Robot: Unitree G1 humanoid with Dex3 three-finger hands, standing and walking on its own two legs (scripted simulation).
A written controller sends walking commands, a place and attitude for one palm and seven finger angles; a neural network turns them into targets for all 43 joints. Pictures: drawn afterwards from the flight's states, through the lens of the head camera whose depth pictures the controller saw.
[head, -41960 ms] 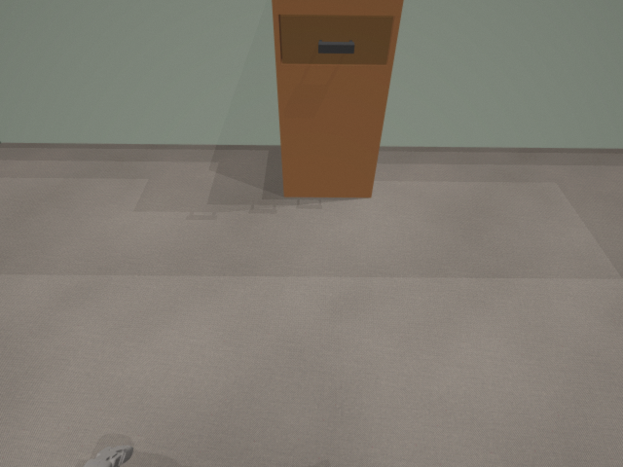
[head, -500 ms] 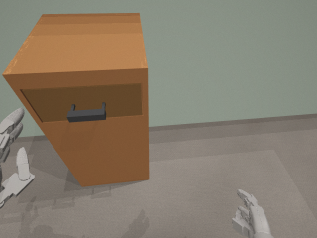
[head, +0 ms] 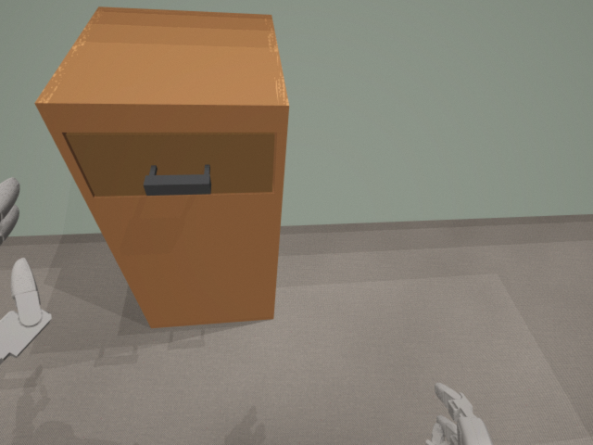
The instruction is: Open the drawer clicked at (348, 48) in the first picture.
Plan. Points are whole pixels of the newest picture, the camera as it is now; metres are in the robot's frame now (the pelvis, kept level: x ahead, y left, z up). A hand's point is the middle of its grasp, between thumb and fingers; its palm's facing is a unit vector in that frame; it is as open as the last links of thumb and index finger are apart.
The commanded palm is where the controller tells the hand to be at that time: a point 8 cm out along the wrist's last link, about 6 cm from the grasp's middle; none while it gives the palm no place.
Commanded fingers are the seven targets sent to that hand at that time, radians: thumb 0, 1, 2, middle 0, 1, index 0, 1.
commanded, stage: step back with the hand held close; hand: left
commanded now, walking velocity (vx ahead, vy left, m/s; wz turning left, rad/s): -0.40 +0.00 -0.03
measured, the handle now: (179, 177) +0.60 +0.27 -0.03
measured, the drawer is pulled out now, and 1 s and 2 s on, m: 0.00 0.00 0.00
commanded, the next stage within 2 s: stop stepping back and stand still in 0.22 s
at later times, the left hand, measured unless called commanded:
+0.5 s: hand out of the picture +0.08 +0.20 +0.16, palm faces +0.36 -0.83 -0.43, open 7.4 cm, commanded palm +0.02 +0.24 +0.18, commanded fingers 0.00 0.90 0.90 -0.20 -0.30 -0.20 -0.30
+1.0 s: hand out of the picture +0.01 +0.21 +0.16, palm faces +0.35 -0.83 -0.43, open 7.4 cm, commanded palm -0.05 +0.25 +0.18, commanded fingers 0.00 0.90 0.90 -0.20 -0.30 -0.20 -0.30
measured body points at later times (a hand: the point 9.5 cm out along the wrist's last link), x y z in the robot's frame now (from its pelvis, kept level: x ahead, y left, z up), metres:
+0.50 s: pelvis -0.12 -0.04 +0.00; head -0.11 -0.04 +0.45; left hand +0.05 +0.24 +0.18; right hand +0.05 -0.30 -0.07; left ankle -0.12 +0.06 -0.73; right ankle -0.17 -0.13 -0.73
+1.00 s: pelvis -0.19 -0.03 +0.01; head -0.21 -0.02 +0.46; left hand -0.02 +0.25 +0.18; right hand -0.07 -0.24 -0.09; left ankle -0.14 +0.07 -0.73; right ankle -0.22 -0.12 -0.70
